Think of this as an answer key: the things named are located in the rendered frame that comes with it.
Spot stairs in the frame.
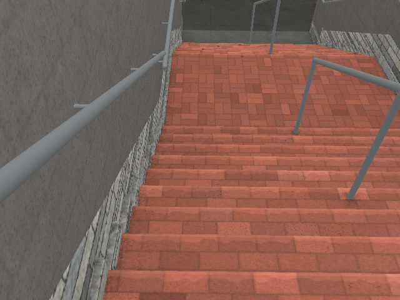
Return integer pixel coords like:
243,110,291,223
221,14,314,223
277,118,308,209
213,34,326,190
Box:
174,42,365,55
103,126,400,300

